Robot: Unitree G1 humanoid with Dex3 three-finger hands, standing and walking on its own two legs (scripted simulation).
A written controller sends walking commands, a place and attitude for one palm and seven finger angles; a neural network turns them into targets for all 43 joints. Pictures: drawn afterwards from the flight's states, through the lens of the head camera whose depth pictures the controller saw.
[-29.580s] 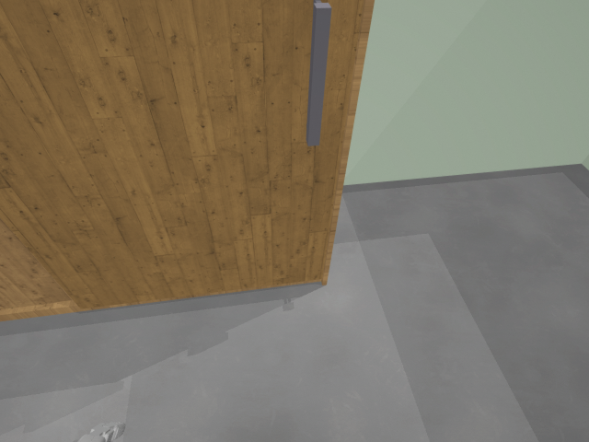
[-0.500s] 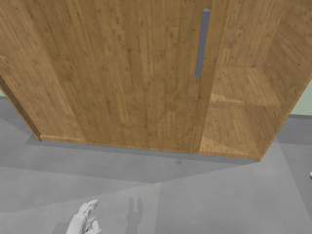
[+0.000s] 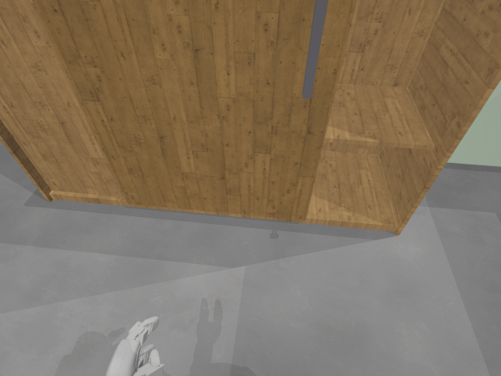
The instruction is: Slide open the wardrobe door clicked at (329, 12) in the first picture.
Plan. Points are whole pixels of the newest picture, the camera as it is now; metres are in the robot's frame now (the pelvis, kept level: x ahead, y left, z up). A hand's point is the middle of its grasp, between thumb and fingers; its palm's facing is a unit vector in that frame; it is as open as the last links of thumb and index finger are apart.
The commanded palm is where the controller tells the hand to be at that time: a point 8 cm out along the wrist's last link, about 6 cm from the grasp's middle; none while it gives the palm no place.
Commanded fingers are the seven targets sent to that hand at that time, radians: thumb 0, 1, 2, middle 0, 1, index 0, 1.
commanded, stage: let the arm hang, fingers relaxed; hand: right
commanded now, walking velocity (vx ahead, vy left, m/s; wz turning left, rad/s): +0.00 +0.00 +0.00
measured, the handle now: (313, 44) +0.90 -0.13 +0.13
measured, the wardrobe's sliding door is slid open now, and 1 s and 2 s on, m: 0.44 0.44 0.44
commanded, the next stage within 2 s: look to check the result in 1.20 s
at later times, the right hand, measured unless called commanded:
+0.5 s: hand out of the picture +0.04 -0.20 -0.16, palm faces +0.03 +0.98 -0.21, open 6.9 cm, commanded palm none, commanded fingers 0.00 -0.90 -0.90 0.20 0.30 0.20 0.30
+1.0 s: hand out of the picture +0.10 -0.23 -0.16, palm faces -0.02 +0.98 -0.22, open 7.3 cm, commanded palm none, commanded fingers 0.00 -0.90 -0.90 0.20 0.30 0.20 0.30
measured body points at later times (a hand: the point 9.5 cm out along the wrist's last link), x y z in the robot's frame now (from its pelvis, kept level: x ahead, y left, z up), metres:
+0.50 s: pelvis +0.03 -0.02 +0.01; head +0.07 -0.03 +0.46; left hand +0.07 +0.22 -0.14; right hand +0.04 -0.26 -0.15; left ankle +0.03 +0.09 -0.73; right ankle +0.04 -0.13 -0.73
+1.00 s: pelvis +0.05 -0.05 +0.02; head +0.07 -0.05 +0.47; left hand +0.07 +0.18 -0.14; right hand +0.10 -0.28 -0.14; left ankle +0.03 +0.09 -0.73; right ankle +0.04 -0.13 -0.73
